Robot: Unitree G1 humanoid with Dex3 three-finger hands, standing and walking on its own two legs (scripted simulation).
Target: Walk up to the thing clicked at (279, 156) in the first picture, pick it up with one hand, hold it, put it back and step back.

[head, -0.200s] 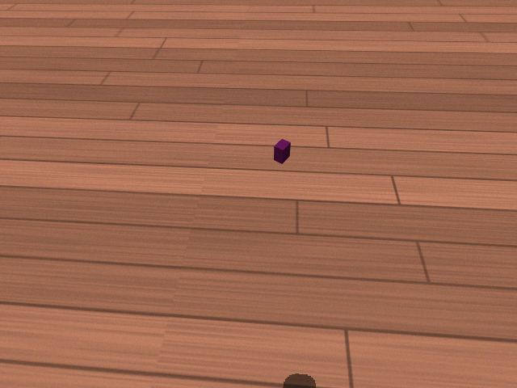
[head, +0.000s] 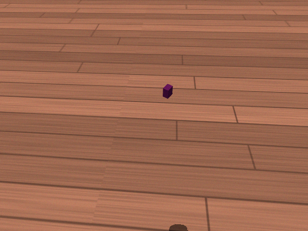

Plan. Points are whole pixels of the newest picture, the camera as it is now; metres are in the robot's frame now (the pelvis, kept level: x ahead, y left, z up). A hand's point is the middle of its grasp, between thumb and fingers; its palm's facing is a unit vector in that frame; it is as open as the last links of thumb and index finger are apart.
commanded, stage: stand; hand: left
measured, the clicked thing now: (167, 91) +1.40 -0.10 -0.73
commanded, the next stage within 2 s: walk up in 0.92 s
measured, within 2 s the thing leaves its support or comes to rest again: neither
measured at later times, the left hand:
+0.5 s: hand out of the picture +0.07 +0.25 -0.16, palm faces -0.04 -0.94 -0.34, open 7.4 cm
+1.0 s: hand out of the picture +0.09 +0.26 -0.15, palm faces +0.02 -0.94 -0.33, open 7.4 cm
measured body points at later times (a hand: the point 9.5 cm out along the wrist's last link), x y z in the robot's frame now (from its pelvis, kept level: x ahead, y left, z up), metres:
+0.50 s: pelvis +0.00 +0.00 +0.00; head +0.01 +0.00 +0.45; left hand +0.07 +0.30 -0.13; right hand +0.07 -0.30 -0.13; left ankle +0.00 +0.13 -0.75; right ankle +0.00 -0.12 -0.75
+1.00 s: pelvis +0.01 +0.00 +0.00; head +0.02 +0.00 +0.45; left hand +0.09 +0.31 -0.13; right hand +0.08 -0.31 -0.13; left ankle +0.00 +0.13 -0.75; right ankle +0.00 -0.11 -0.74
